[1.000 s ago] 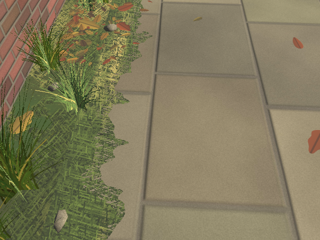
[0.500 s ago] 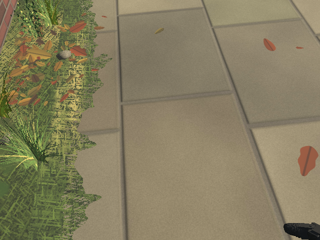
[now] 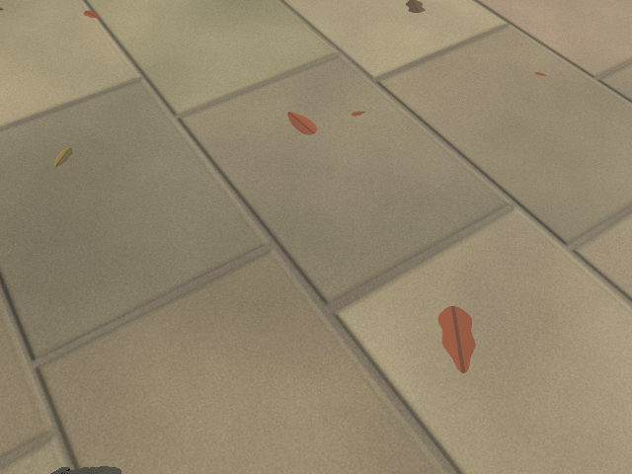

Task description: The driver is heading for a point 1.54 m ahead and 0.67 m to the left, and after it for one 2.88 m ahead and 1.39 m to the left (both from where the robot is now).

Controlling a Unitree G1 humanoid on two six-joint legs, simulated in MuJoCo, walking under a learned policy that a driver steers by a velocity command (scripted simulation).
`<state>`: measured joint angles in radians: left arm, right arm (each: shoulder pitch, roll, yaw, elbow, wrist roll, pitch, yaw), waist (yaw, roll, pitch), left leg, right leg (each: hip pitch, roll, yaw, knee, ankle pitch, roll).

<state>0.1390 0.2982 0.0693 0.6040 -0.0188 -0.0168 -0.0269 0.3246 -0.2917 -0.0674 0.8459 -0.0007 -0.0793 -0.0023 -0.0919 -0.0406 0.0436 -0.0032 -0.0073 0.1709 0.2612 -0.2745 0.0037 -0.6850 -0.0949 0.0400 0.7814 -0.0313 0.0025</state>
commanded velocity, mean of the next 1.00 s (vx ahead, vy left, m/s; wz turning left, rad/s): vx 0.09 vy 0.00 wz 0.34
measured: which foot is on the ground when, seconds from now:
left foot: down 0.00-0.12, up 0.14-0.54, down 0.56-1.00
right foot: up 0.00-0.10, down 0.12-0.56, up 0.58-1.00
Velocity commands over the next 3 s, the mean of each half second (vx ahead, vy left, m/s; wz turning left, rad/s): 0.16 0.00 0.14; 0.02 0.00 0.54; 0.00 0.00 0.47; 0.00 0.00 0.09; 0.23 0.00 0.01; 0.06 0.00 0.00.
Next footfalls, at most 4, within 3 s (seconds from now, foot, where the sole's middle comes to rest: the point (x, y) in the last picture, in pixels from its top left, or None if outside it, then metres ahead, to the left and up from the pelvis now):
0.12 right None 0.24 -0.14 -0.78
0.56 left None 0.18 0.11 -0.78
1.06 right None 0.27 -0.10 -0.78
1.46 left None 0.11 0.12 -0.78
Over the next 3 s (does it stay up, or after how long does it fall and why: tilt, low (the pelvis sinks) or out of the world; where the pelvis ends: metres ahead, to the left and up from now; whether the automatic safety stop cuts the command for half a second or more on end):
stays up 0.32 0.14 -0.01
